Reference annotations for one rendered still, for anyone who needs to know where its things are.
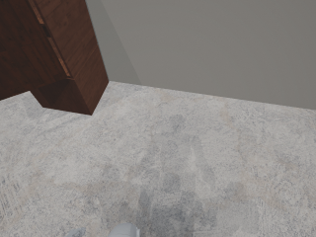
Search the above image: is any robot left thigh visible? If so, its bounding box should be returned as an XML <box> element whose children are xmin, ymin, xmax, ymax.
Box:
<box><xmin>107</xmin><ymin>223</ymin><xmax>140</xmax><ymax>237</ymax></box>

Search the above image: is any left robot hand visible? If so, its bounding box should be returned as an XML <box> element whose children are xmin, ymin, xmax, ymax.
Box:
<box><xmin>64</xmin><ymin>227</ymin><xmax>86</xmax><ymax>237</ymax></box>

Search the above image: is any cupboard door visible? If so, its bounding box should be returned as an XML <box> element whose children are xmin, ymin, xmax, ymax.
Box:
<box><xmin>0</xmin><ymin>0</ymin><xmax>68</xmax><ymax>101</ymax></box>

